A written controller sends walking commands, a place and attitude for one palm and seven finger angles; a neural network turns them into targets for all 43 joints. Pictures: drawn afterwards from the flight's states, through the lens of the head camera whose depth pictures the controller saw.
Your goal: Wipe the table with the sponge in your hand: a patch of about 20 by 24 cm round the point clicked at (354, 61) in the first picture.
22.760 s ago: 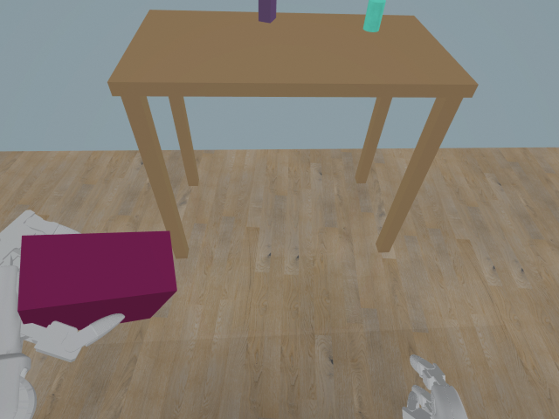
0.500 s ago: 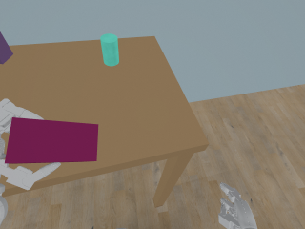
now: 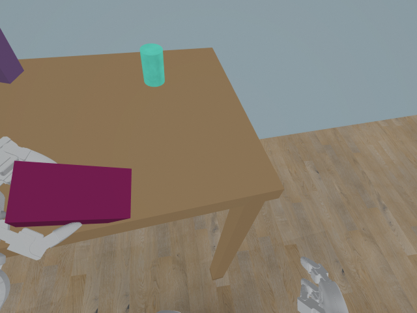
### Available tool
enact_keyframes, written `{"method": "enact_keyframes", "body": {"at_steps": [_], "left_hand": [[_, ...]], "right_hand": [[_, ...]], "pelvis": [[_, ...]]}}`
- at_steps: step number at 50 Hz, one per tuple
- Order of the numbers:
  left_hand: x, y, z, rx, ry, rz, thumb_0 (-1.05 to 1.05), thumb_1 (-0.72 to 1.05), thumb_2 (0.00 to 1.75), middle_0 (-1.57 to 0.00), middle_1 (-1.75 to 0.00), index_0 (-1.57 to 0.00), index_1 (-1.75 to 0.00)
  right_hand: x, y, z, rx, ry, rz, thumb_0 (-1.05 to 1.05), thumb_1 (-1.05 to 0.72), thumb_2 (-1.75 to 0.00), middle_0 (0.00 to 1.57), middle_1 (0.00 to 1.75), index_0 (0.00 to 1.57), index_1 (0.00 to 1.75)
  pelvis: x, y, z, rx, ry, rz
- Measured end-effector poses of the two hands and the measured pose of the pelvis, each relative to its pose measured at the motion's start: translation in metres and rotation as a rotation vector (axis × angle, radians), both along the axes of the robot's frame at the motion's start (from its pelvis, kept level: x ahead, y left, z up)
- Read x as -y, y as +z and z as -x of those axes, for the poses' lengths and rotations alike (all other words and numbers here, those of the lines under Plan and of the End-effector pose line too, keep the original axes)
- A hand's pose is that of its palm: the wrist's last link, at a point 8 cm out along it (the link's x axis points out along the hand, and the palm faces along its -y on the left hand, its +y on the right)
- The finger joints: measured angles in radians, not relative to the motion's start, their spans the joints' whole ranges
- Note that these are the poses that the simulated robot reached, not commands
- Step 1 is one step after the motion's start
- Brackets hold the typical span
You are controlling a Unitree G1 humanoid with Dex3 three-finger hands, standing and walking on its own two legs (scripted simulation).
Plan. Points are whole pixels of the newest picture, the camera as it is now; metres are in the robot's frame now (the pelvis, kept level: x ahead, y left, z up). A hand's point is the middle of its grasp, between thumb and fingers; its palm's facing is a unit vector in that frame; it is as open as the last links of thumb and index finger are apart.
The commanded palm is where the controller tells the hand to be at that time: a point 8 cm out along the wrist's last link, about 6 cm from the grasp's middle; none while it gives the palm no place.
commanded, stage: look again from close up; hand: left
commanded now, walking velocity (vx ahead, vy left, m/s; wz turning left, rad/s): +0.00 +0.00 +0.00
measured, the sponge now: (88, 199) +0.24 +0.21 +0.13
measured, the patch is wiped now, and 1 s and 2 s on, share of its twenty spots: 0.00 0.00 0.00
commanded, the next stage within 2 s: turn the palm down, sponge in hand in 0.24 s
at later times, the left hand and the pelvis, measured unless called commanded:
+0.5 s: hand (24, 157) +0.25 +0.27 +0.20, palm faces +0.45 -0.80 -0.40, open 10.6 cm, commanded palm +0.17 +0.27 +0.19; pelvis +0.01 -0.02 +0.00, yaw -1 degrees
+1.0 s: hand (55, 192) +0.23 +0.23 +0.18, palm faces +0.32 -0.54 -0.78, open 10.6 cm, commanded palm +0.19 +0.25 +0.23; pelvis +0.02 -0.06 -0.01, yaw +0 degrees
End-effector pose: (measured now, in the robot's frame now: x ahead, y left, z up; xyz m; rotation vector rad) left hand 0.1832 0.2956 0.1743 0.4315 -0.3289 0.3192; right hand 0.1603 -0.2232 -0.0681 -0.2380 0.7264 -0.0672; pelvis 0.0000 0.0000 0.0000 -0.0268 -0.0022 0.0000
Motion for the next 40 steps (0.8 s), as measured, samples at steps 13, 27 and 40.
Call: {"method": "enact_keyframes", "body": {"at_steps": [13,27,40], "left_hand": [[0.008,-0.001,0.001,-0.019,0.017,0.029,-0.01,-0.54,1.03,-0.67,-1.3,-0.69,-1.3],[-0.004,0.037,-0.029,-0.05,0.08,-0.058,-0.01,-0.54,1.03,-0.68,-1.29,-0.7,-1.29],[0.036,0.049,0.015,-0.123,0.112,-0.296,-0.01,-0.54,1.03,-0.68,-1.29,-0.7,-1.29]], "right_hand": [[0.01,0.006,-0.016,0.043,-0.012,0.001,0.01,-0.9,-0.9,0.21,0.3,0.2,0.3],[0.005,-0.001,-0.027,0.058,0.111,-0.037,0.01,-0.9,-0.9,0.21,0.3,0.2,0.3],[0.052,-0.008,-0.038,0.015,0.063,0.016,0.01,-0.9,-0.9,0.21,0.3,0.2,0.3]], "pelvis": [[0.006,0.001,-0.006,0.008,0.002,0.0],[0.02,-0.005,-0.009,0.054,-0.031,-0.023],[0.052,-0.007,-0.011,0.04,-0.006,-0.02]]}}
